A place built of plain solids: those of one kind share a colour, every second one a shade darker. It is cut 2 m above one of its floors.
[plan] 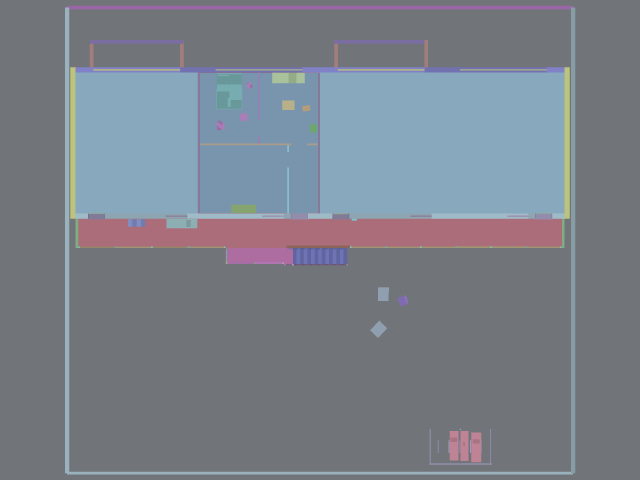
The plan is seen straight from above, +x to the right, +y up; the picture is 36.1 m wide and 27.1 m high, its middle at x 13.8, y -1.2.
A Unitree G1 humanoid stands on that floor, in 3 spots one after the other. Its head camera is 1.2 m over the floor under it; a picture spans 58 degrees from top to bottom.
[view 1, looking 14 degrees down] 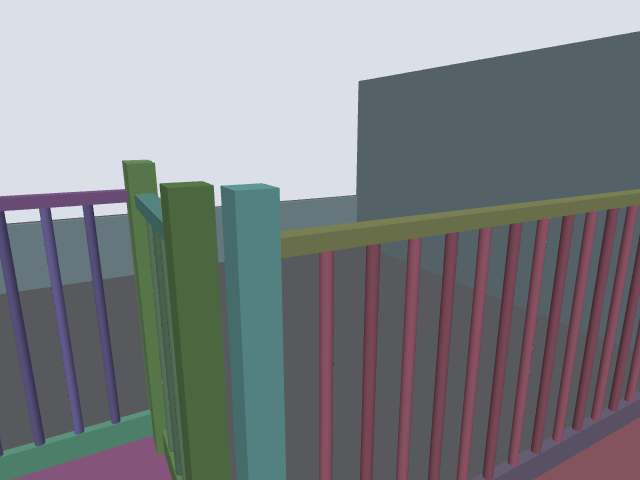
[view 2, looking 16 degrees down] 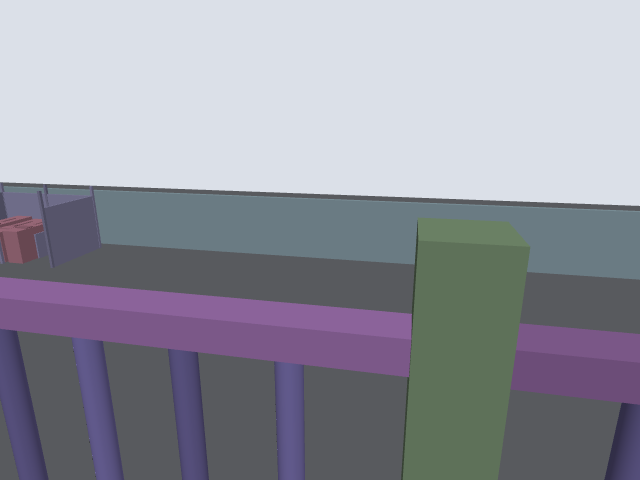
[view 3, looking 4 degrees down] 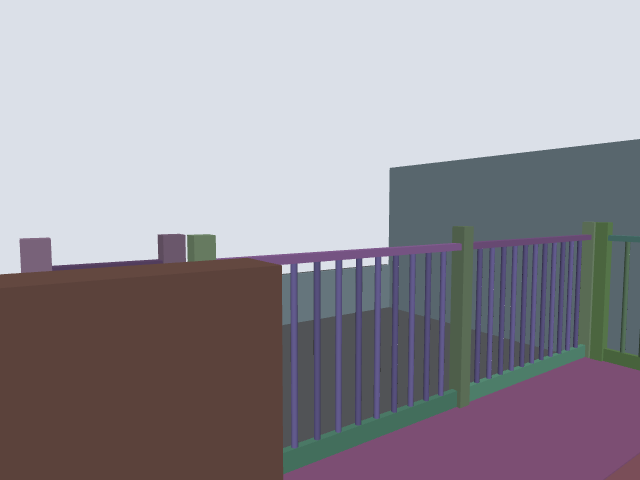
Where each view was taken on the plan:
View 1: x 8.70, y -0.83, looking -119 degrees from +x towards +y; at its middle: deck_guard_guard_rail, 0.88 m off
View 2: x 10.17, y -2.10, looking -78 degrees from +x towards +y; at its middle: site_fence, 12.96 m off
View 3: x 12.29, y -0.83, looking -124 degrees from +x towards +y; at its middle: nothing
